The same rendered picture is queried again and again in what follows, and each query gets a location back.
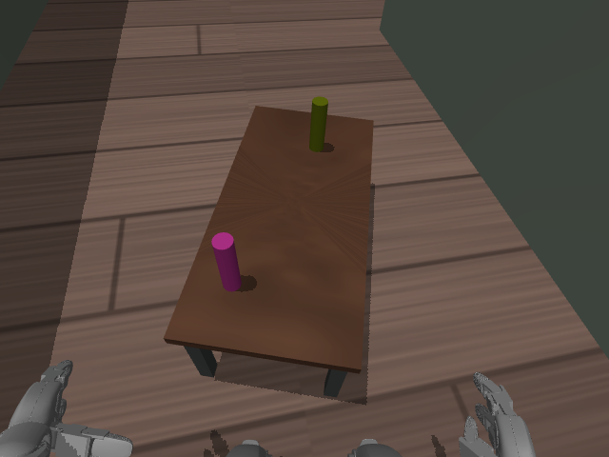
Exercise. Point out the left robot arm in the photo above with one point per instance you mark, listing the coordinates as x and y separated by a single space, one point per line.
28 439

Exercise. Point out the coffee table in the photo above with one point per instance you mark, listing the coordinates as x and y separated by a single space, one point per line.
299 221

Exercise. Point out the left robot hand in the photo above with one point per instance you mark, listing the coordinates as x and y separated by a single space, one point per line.
43 403

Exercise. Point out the right robot hand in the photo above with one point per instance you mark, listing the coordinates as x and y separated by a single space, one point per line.
508 433

